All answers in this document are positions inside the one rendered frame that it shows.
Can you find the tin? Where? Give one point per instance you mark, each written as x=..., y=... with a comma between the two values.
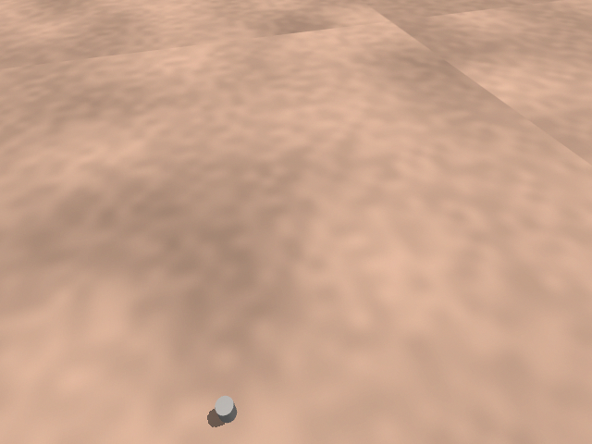
x=225, y=409

